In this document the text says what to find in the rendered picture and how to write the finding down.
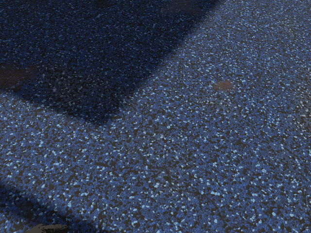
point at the robot left hand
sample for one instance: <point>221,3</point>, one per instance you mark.
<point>52,228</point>

